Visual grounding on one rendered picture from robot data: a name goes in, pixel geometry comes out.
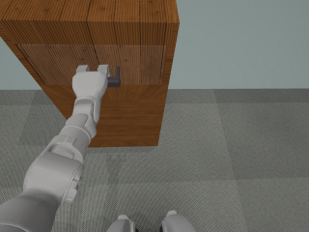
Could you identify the handle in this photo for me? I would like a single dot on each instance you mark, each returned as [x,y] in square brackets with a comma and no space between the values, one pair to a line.
[114,81]

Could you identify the drawer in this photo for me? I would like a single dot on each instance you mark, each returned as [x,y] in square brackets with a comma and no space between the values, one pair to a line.
[57,63]

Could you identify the cabinet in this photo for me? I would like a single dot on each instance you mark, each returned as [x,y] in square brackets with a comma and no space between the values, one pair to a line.
[130,115]

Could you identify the robot right thigh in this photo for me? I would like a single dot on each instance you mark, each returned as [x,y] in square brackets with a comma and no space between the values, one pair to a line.
[177,223]

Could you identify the robot left forearm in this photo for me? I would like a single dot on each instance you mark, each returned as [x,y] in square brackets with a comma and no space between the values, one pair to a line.
[75,137]

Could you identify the left robot shin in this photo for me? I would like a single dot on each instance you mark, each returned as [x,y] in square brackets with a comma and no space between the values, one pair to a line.
[123,217]

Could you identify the robot left upper arm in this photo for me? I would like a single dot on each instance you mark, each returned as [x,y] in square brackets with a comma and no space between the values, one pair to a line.
[55,180]

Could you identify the robot left hand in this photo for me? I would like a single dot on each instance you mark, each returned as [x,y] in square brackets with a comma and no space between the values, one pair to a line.
[92,84]

